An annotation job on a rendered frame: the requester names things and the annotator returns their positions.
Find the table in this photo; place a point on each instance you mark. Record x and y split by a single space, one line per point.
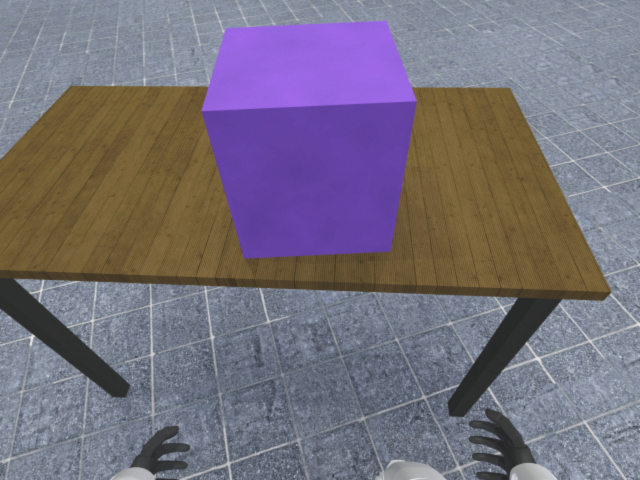
120 184

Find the left robot hand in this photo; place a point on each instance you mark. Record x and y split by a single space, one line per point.
154 449

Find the right robot hand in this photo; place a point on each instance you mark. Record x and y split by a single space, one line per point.
511 445

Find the right robot shin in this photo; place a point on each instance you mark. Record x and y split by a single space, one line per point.
393 461

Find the carton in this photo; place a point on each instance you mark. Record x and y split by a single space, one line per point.
310 128

